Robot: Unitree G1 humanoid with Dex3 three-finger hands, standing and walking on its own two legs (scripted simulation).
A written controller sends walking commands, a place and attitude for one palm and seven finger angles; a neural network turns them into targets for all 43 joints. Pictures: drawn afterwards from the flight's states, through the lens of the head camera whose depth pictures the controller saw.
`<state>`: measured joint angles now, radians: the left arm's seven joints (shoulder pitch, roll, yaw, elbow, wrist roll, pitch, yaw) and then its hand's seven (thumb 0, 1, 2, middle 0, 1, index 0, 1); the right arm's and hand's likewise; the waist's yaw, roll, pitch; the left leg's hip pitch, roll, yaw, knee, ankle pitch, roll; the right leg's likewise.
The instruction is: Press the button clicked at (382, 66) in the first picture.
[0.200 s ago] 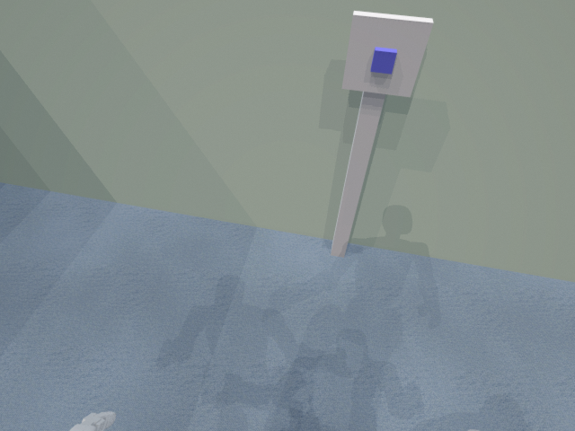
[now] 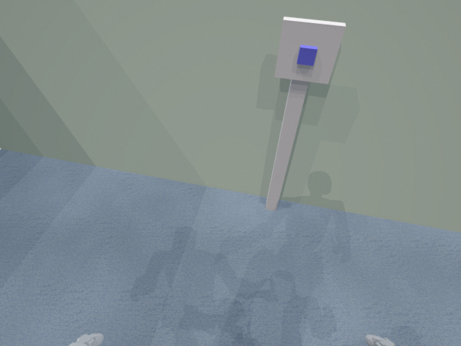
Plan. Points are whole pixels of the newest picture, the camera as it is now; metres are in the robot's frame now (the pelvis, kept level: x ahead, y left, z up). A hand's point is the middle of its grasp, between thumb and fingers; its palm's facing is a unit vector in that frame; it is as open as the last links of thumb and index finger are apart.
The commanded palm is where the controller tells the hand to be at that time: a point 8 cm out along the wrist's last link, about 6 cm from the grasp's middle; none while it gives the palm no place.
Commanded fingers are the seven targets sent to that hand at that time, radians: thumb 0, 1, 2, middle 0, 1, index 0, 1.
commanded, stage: stand and wait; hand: left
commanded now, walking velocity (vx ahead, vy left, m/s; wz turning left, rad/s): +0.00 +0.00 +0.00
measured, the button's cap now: (307, 55) +0.92 -0.18 +0.11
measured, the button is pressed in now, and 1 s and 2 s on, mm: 0 0 0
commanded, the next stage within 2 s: look at it before walking up in 0.64 s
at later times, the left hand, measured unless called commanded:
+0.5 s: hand out of the picture +0.05 +0.24 -0.15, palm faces -0.02 -0.94 -0.34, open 7.4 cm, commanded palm none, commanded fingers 0.00 0.90 0.90 -0.20 -0.30 -0.20 -0.30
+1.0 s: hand out of the picture +0.06 +0.22 -0.15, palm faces -0.03 -0.94 -0.33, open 7.4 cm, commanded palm none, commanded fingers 0.00 0.90 0.90 -0.20 -0.30 -0.20 -0.30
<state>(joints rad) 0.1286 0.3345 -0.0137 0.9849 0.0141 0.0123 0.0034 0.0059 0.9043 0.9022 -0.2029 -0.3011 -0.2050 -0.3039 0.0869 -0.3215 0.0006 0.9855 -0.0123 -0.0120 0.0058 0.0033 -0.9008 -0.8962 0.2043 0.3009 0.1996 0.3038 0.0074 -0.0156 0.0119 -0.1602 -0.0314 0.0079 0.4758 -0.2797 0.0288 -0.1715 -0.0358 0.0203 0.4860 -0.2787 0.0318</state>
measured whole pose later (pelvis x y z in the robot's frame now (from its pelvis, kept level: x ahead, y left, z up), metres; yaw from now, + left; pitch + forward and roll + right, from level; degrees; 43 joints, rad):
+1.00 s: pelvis -0.02 -0.02 +0.01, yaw +0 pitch -2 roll +0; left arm 0.13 0.34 0.00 1.08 0.01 0.00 0.00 0.00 0.90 0.90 -0.20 -0.30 -0.21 -0.30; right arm 0.12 -0.34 0.00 1.11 -0.01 -0.01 0.01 0.00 -0.90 -0.90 0.20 0.30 0.20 0.30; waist 0.00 -0.01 0.04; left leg -0.14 0.00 -0.01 0.38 -0.20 0.00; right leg -0.16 -0.01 0.01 0.40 -0.20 0.00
